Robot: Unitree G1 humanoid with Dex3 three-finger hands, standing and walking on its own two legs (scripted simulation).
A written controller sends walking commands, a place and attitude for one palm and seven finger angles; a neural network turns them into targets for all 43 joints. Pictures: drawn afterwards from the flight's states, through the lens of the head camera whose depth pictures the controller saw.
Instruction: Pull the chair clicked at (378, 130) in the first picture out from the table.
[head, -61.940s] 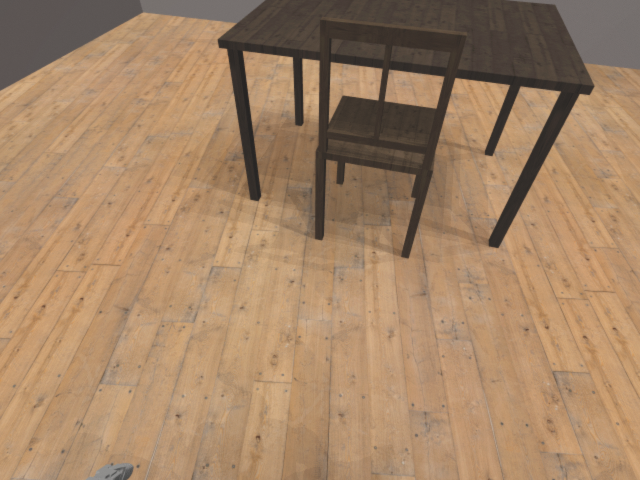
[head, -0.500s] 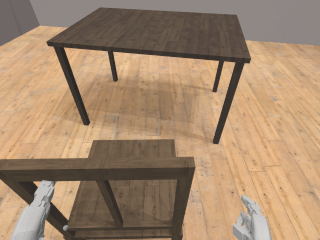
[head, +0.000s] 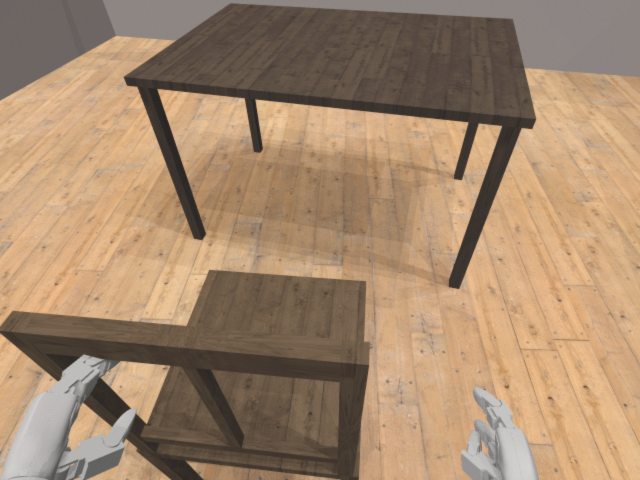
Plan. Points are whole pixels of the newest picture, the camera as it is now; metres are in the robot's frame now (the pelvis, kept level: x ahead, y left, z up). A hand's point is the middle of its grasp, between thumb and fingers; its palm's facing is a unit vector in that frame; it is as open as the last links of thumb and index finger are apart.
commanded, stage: draw the hand back to the body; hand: left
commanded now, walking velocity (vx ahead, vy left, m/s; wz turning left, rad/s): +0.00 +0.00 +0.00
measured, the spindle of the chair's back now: (219, 407) +0.22 +0.18 -0.07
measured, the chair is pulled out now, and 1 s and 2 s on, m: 0.71 0.71 0.71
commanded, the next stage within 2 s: step back with the hand held close in 0.40 s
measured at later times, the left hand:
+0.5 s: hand (119, 434) +0.14 +0.24 +0.05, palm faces +0.29 -0.81 -0.51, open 6.7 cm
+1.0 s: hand (40, 467) +0.09 +0.25 +0.13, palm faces +0.18 -0.79 -0.59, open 6.8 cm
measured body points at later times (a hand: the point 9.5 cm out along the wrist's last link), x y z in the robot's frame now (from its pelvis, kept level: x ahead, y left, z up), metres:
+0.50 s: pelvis +0.01 -0.03 +0.00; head +0.01 -0.05 +0.45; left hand +0.12 +0.28 +0.08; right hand +0.21 -0.23 -0.08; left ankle +0.02 +0.14 -0.73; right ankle -0.04 -0.12 -0.73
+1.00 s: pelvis -0.09 -0.01 +0.00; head -0.04 +0.02 +0.44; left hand +0.07 +0.29 +0.16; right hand +0.11 -0.23 -0.08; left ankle +0.02 +0.14 -0.73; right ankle -0.04 -0.12 -0.73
